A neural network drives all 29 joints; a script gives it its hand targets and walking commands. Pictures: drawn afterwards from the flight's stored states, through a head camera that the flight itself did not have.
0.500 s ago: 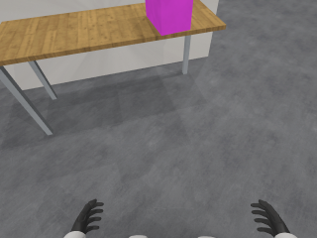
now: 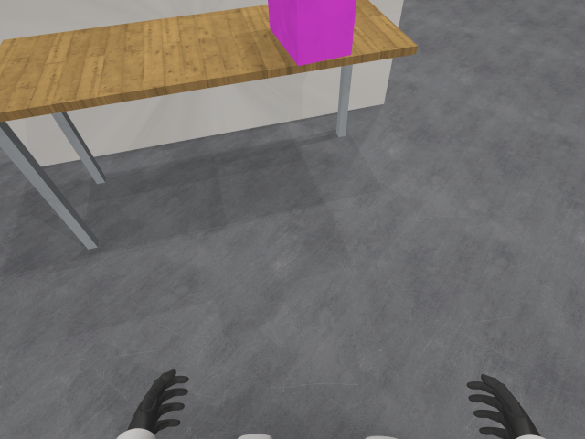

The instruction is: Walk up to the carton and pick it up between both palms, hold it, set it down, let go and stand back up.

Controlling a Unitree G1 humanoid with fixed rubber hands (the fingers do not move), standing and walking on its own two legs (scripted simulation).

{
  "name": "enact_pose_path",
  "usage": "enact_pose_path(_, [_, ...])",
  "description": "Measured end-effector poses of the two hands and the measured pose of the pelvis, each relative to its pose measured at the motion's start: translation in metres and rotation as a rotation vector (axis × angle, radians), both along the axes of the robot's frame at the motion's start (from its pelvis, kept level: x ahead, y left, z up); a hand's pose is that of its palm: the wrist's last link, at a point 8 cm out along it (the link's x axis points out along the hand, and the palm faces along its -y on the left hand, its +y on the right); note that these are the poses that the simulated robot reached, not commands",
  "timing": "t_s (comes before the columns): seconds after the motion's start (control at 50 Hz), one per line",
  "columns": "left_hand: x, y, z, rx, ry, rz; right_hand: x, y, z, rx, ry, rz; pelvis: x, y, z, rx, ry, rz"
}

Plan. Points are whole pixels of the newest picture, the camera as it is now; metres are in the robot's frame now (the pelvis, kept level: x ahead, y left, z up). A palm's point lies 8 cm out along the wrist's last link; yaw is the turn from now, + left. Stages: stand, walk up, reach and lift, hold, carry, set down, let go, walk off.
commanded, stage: stand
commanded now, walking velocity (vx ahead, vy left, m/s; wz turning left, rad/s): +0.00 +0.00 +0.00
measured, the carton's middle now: out of the picture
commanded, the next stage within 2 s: walk up in 1.58 s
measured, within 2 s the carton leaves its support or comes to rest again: neither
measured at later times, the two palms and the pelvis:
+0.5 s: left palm (142, 438) +0.13 +0.25 -0.09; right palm out of the picture +0.13 -0.27 -0.09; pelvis +0.00 +0.00 +0.00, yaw +0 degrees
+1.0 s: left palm out of the picture +0.11 +0.25 -0.10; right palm out of the picture +0.10 -0.27 -0.09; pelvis -0.02 +0.00 +0.00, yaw +0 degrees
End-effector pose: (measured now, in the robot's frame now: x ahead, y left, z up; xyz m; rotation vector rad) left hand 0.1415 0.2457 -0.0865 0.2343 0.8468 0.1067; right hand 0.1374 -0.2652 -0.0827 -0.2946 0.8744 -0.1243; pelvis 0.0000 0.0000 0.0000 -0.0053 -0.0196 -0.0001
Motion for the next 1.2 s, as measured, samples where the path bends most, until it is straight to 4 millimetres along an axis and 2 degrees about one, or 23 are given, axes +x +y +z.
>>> enact_pose_path(0.58, [-0.013, 0.003, -0.006, 0.003, 0.041, 0.011, -0.015, -0.004, -0.007, -0.003, 0.046, -0.016, -0.004, 0.000, 0.000, 0.000, -0.005, 0.000])
enact_pose_path(1.2, [-0.048, 0.005, -0.013, 0.003, 0.074, 0.028, -0.051, -0.007, -0.013, -0.002, 0.080, -0.036, -0.027, 0.000, -0.001, 0.000, -0.038, 0.000])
